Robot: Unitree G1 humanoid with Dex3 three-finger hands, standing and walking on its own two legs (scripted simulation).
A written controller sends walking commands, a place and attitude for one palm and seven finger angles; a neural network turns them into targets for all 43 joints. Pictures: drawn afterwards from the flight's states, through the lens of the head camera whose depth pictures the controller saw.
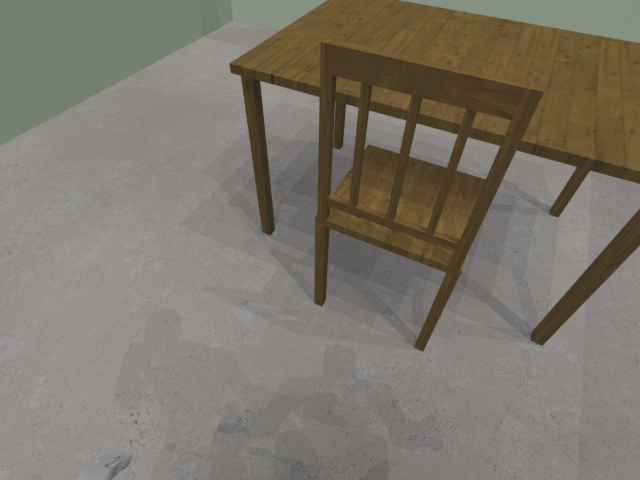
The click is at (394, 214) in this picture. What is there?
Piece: chair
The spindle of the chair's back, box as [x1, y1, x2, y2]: [386, 96, 421, 220]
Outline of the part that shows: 415,96 411,96 386,217 392,220 397,206 421,98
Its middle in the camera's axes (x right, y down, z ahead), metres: +0.18 -0.16 +0.87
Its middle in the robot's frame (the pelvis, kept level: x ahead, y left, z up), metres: +0.76 -0.15 -0.05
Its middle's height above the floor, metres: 0.71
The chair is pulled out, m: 0.00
